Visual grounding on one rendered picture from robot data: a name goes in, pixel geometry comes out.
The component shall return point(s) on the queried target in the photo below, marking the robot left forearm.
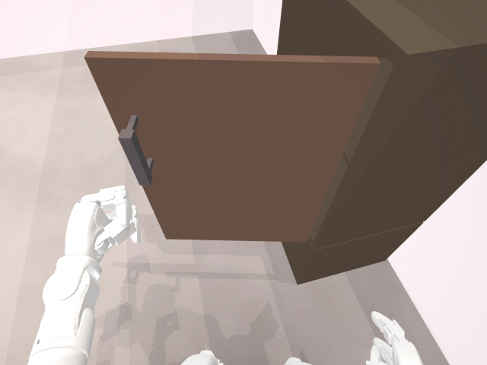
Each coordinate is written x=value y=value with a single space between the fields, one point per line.
x=67 y=327

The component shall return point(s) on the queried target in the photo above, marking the robot shin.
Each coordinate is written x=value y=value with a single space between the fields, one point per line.
x=207 y=352
x=293 y=359

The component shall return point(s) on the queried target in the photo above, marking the robot left hand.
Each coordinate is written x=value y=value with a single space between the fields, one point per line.
x=91 y=232

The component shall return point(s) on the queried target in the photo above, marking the robot right shin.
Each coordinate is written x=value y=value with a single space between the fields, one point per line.
x=293 y=359

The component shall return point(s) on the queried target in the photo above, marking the robot left shin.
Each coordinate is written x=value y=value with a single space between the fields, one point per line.
x=207 y=352

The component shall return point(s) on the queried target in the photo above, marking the robot right hand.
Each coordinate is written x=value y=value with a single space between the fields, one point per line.
x=402 y=352

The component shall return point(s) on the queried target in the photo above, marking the handle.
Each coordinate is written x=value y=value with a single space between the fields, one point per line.
x=129 y=141

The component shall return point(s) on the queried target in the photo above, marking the cupboard door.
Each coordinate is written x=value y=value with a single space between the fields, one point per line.
x=245 y=146

